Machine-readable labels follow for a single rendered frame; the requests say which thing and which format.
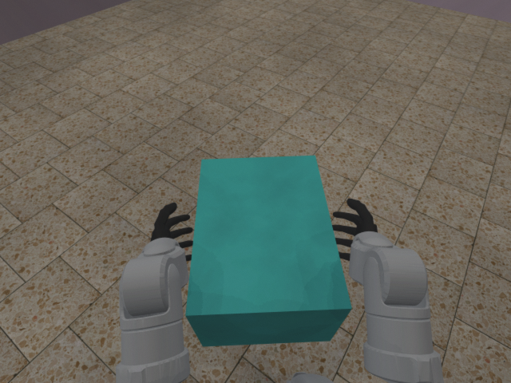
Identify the carton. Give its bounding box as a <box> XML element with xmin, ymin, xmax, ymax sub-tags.
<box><xmin>185</xmin><ymin>156</ymin><xmax>352</xmax><ymax>346</ymax></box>

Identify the right robot forearm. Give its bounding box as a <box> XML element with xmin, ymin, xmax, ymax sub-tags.
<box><xmin>349</xmin><ymin>231</ymin><xmax>444</xmax><ymax>383</ymax></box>

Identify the left robot forearm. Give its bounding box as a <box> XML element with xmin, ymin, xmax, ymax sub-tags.
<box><xmin>116</xmin><ymin>238</ymin><xmax>190</xmax><ymax>383</ymax></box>

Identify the left robot hand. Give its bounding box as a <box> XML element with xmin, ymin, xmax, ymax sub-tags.
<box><xmin>150</xmin><ymin>203</ymin><xmax>193</xmax><ymax>262</ymax></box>

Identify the right robot hand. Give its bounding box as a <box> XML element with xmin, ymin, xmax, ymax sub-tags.
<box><xmin>332</xmin><ymin>199</ymin><xmax>378</xmax><ymax>261</ymax></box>

